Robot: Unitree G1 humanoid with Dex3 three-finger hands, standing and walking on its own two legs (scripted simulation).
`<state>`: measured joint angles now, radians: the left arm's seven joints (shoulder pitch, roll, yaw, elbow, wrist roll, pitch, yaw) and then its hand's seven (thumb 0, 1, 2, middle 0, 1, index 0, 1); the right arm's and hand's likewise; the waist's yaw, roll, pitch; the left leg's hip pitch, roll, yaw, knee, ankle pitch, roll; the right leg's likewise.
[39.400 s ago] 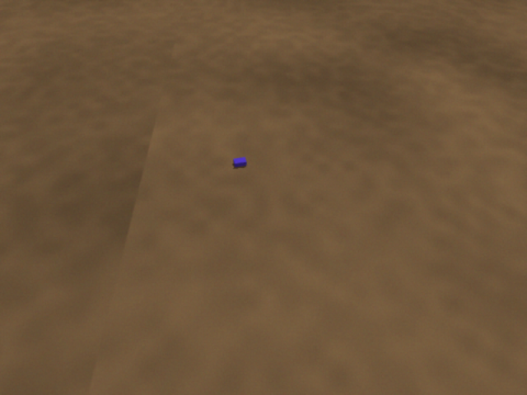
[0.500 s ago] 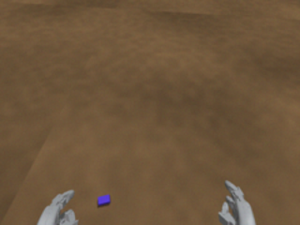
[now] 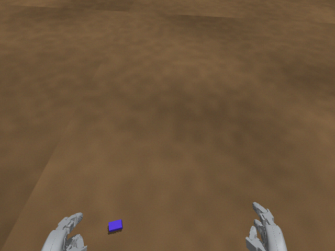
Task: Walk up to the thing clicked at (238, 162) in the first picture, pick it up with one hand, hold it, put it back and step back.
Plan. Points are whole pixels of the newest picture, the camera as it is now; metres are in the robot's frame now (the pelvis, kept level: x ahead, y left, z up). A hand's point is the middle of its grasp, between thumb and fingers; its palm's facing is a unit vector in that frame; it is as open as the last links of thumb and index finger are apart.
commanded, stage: home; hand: left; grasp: from above
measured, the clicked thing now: (115, 225) +0.40 +0.25 -0.70
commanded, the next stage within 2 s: stand in 0.28 s
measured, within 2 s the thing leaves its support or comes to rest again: neither
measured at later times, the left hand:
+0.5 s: hand out of the picture +0.16 +0.20 -0.08, palm faces +0.00 -0.95 -0.31, open 7.4 cm
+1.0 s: hand out of the picture +0.04 +0.25 -0.11, palm faces +0.05 -0.95 -0.30, open 7.4 cm
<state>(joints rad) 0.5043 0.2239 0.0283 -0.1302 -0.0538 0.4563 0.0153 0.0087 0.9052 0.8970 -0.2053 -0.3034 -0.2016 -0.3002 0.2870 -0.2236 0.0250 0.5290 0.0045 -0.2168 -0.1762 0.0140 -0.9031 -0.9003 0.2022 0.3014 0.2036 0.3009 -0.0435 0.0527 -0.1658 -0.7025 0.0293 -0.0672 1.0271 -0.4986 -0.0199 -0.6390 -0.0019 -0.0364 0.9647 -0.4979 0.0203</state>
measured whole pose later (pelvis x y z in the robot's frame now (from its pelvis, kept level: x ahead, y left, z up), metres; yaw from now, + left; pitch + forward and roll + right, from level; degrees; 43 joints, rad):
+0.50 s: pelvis -0.01 +0.00 +0.01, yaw +0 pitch +4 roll +0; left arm 0.27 0.27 0.00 0.34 0.05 0.16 0.03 0.01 0.90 0.90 -0.21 -0.30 -0.20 -0.30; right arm 0.19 -0.26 0.01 0.73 -0.09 -0.08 -0.06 0.01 -0.90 -0.90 0.20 0.30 0.20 0.30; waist 0.01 -0.01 -0.02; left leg -0.55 0.00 -0.04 0.92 -0.44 -0.01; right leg -0.51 -0.04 -0.01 0.91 -0.47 0.02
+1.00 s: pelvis -0.01 +0.02 +0.06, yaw +0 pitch -3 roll -1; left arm 0.21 0.27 0.04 1.01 0.03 0.03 0.03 0.01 0.91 0.90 -0.21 -0.30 -0.20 -0.30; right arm 0.17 -0.26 -0.04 1.03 -0.04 0.00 -0.03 0.01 -0.91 -0.90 0.20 0.30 0.20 0.30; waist 0.02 0.00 0.06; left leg -0.21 -0.02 -0.02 0.53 -0.27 0.02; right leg -0.16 -0.06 -0.01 0.49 -0.27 0.05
